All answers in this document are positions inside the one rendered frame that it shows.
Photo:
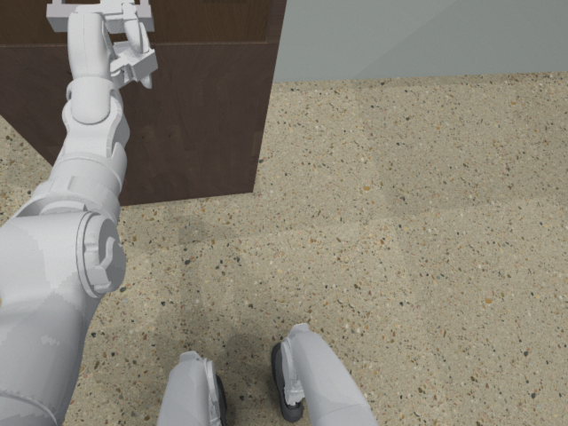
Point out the robot right shin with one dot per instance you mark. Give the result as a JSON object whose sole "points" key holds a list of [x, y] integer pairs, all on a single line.
{"points": [[294, 391]]}

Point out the handle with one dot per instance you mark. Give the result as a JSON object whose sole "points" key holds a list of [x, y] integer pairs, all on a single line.
{"points": [[58, 13]]}

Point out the left robot upper arm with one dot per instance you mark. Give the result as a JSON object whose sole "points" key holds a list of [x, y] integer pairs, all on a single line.
{"points": [[54, 270]]}

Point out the robot right thigh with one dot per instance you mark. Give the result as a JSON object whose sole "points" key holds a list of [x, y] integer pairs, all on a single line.
{"points": [[332, 396]]}

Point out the left robot forearm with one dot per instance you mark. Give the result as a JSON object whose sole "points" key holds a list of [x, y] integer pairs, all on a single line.
{"points": [[89, 171]]}

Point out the left robot hand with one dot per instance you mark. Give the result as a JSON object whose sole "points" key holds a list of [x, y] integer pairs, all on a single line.
{"points": [[90, 51]]}

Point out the drawer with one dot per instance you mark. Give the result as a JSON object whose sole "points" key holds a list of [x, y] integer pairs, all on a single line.
{"points": [[24, 21]]}

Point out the cabinet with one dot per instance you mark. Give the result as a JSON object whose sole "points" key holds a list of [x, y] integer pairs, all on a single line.
{"points": [[197, 133]]}

